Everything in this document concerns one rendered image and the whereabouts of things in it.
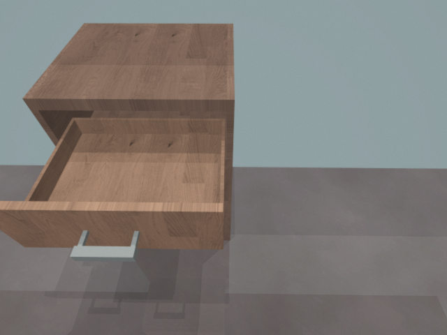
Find handle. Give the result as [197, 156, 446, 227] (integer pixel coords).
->
[70, 230, 140, 262]

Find drawer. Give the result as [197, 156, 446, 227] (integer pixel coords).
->
[0, 118, 226, 250]

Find cabinet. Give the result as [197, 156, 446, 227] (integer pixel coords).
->
[23, 23, 235, 241]

